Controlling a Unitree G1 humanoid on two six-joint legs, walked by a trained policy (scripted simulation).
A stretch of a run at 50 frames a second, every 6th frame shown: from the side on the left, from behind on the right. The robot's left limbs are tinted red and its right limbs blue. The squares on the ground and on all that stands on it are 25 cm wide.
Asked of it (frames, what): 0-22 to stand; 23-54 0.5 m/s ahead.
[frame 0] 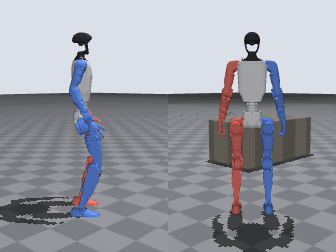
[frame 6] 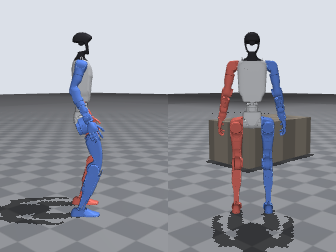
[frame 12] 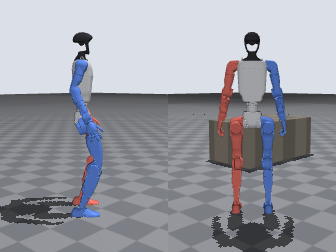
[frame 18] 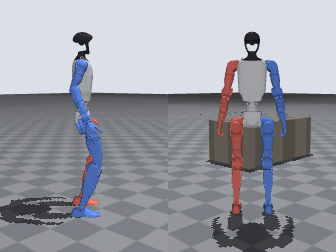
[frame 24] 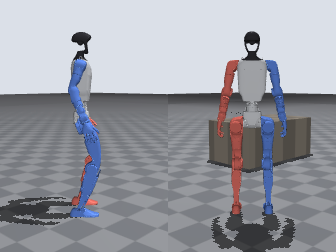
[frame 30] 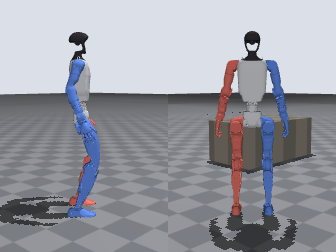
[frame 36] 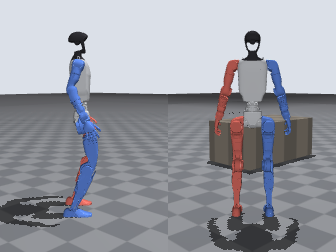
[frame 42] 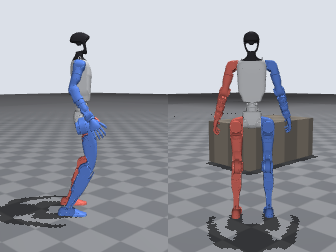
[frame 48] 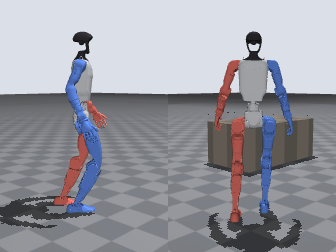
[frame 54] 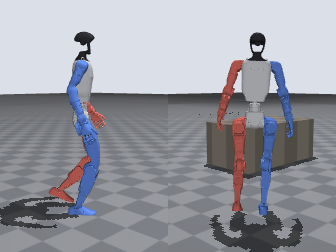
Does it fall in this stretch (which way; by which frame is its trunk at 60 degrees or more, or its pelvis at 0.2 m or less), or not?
no
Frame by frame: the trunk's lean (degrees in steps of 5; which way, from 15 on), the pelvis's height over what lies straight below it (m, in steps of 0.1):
0: 0, 0.8
6: 0, 0.8
12: 0, 0.8
18: 0, 0.8
24: 0, 0.8
30: 0, 0.8
36: 5, 0.8
42: 5, 0.8
48: 0, 0.8
54: 5, 0.8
